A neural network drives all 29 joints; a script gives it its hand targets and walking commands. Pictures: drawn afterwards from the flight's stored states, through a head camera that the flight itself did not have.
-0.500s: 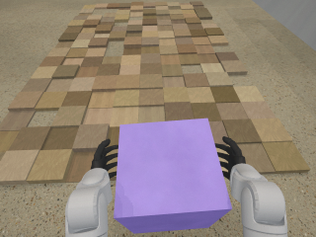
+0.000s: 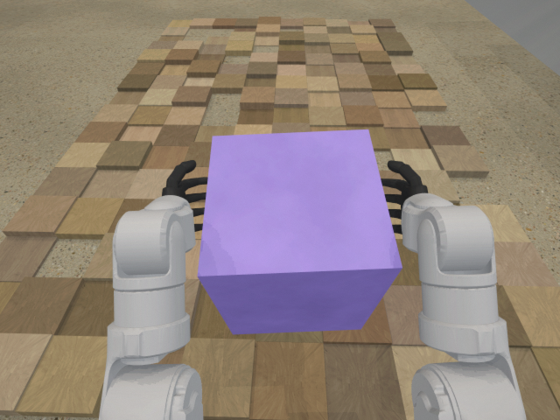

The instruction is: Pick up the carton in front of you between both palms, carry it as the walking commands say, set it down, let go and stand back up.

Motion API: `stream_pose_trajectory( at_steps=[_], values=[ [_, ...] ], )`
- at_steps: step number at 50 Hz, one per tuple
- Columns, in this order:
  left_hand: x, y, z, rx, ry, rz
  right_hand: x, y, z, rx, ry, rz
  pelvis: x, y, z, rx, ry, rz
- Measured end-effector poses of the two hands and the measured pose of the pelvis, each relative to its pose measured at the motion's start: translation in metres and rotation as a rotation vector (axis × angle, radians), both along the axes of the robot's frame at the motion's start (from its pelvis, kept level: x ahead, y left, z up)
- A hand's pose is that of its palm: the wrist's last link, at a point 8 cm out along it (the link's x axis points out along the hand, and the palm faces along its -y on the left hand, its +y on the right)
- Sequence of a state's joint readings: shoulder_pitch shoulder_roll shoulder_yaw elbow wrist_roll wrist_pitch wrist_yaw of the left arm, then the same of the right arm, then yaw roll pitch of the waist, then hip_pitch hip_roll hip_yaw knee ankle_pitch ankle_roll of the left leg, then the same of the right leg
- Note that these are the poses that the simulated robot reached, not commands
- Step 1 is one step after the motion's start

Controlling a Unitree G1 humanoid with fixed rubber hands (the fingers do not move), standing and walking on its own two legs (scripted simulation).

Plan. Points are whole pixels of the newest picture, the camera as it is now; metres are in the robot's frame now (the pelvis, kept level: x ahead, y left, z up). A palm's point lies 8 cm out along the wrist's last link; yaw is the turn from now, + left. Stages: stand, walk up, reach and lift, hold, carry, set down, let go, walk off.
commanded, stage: carry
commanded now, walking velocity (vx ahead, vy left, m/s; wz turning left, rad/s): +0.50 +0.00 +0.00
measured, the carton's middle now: (293, 242) +0.37 +0.01 +0.08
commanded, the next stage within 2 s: none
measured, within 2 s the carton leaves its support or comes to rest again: neither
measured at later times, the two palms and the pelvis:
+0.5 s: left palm (210, 87) +0.72 +0.17 +0.16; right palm (354, 84) +0.73 -0.12 +0.15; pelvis +0.33 +0.00 +0.03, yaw +3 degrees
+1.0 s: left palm (217, 8) +1.06 +0.20 +0.21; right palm (329, 12) +1.02 -0.10 +0.21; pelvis +0.66 +0.08 +0.07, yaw +0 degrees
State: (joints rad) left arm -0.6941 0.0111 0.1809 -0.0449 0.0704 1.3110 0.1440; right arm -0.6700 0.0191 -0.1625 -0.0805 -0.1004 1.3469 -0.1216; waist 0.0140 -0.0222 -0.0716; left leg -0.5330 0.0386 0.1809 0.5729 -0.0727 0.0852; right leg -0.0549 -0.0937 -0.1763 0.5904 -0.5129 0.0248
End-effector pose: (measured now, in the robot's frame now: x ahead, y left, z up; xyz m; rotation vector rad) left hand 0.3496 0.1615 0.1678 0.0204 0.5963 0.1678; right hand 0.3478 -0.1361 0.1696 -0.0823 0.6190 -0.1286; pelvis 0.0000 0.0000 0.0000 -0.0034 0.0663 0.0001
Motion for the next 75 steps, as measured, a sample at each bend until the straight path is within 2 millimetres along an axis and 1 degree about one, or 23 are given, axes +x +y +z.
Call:
stream_pose_trajectory(
  at_steps=[2, 5, 7, 10, 15, 20, 22, 26, 30, 33, 35, 37, 40, 42, 44, 48, 53, 56, 58, 64, 67, 71, 75],
  values=[
    [0.039, 0.001, -0.015, -0.008, 0.057, -0.034, 0.03, 0.001, -0.011, -0.017, 0.057, -0.027, 0.023, 0.007, -0.001, 0.005, 0.004, 0.001],
    [0.086, -0.002, -0.034, -0.019, 0.169, -0.064, 0.067, -0.001, -0.03, -0.019, 0.168, -0.059, 0.053, 0.015, 0.009, -0.006, 0.019, 0.004],
    [0.116, -0.004, -0.04, -0.027, 0.209, -0.07, 0.092, -0.004, -0.036, -0.008, 0.208, -0.075, 0.074, 0.02, 0.017, -0.015, 0.032, 0.004],
    [0.161, -0.005, -0.04, -0.043, 0.199, -0.059, 0.137, -0.005, -0.037, 0.027, 0.197, -0.098, 0.108, 0.025, 0.024, -0.026, 0.049, 0.008],
    [0.235, -0.003, -0.028, -0.071, 0.111, -0.003, 0.219, -0.003, -0.027, 0.09, 0.11, -0.113, 0.176, 0.023, 0.025, -0.029, 0.065, 0.021],
    [0.311, -0.003, -0.018, -0.072, 0.027, 0.025, 0.308, -0.003, -0.02, 0.109, 0.029, -0.076, 0.262, 0.012, 0.014, -0.027, 0.06, 0.033],
    [0.338, -0.002, -0.014, -0.05, 0.02, 0.042, 0.342, -0.001, -0.02, 0.118, 0.024, -0.054, 0.292, 0.008, 0.019, -0.07, 0.052, 0.041],
    [0.374, 0.017, -0.01, -0.062, 0.055, 0.125, 0.4, 0.018, -0.014, 0.117, 0.068, 0.011, 0.342, 0.0, 0.041, -0.022, 0.069, 0.046],
    [0.403, 0.044, 0.007, -0.1, 0.028, 0.222, 0.454, 0.049, 0.006, 0.145, 0.054, 0.084, 0.394, -0.003, 0.061, 0.014, 0.08, 0.057],
    [0.437, 0.063, 0.034, -0.098, -0.06, 0.257, 0.496, 0.069, 0.029, 0.159, -0.029, 0.123, 0.435, 0.003, 0.064, 0.023, 0.068, 0.053],
    [0.467, 0.072, 0.054, -0.083, -0.113, 0.253, 0.525, 0.079, 0.044, 0.161, -0.083, 0.134, 0.466, 0.011, 0.062, 0.019, 0.059, 0.048],
    [0.503, 0.078, 0.068, -0.07, -0.14, 0.228, 0.554, 0.084, 0.054, 0.134, -0.112, 0.123, 0.5, 0.022, 0.055, 0.011, 0.049, 0.049],
    [0.567, 0.077, 0.074, -0.047, -0.125, 0.133, 0.592, 0.081, 0.058, 0.06, -0.105, 0.07, 0.554, 0.042, 0.037, -0.017, 0.014, 0.044],
    [0.605, 0.07, 0.067, -0.036, -0.063, 0.06, 0.61, 0.074, 0.054, -0.006, -0.048, 0.024, 0.578, 0.05, 0.036, 0.001, 0.001, 0.038],
    [0.635, 0.059, 0.056, -0.016, 0.031, -0.003, 0.623, 0.063, 0.046, -0.026, 0.044, -0.025, 0.6, 0.06, 0.042, -0.011, -0.001, 0.018],
    [0.682, 0.039, 0.043, 0.005, 0.16, -0.078, 0.651, 0.045, 0.038, 0.003, 0.174, -0.112, 0.642, 0.077, 0.059, -0.035, 0.008, -0.003],
    [0.743, 0.035, 0.041, -0.033, 0.172, -0.076, 0.71, 0.04, 0.043, 0.049, 0.183, -0.169, 0.697, 0.085, 0.071, -0.055, 0.037, 0.009],
    [0.778, 0.043, 0.035, -0.061, 0.164, -0.039, 0.754, 0.047, 0.043, 0.056, 0.174, -0.163, 0.735, 0.084, 0.073, -0.052, 0.05, 0.009],
    [0.801, 0.05, 0.026, -0.056, 0.17, -0.01, 0.785, 0.054, 0.037, 0.046, 0.18, -0.143, 0.763, 0.081, 0.071, -0.046, 0.055, 0.007],
    [0.867, 0.066, -0.006, -0.017, 0.166, 0.058, 0.876, 0.072, 0.001, 0.017, 0.177, -0.047, 0.855, 0.07, 0.05, -0.02, 0.032, 0.028],
    [0.899, 0.075, -0.015, 0.022, 0.157, 0.113, 0.923, 0.082, -0.016, 0.015, 0.166, 0.012, 0.89, 0.069, 0.042, -0.013, 0.046, 0.038],
    [0.93, 0.087, -0.027, 0.043, 0.191, 0.197, 0.969, 0.1, -0.034, -0.001, 0.187, 0.044, 0.931, 0.07, 0.046, -0.012, 0.054, 0.053],
    [0.971, 0.1, -0.026, 0.004, 0.191, 0.27, 1.011, 0.116, -0.041, 0.02, 0.199, 0.032, 0.977, 0.078, 0.05, 0.006, 0.059, 0.055]
  ],
)
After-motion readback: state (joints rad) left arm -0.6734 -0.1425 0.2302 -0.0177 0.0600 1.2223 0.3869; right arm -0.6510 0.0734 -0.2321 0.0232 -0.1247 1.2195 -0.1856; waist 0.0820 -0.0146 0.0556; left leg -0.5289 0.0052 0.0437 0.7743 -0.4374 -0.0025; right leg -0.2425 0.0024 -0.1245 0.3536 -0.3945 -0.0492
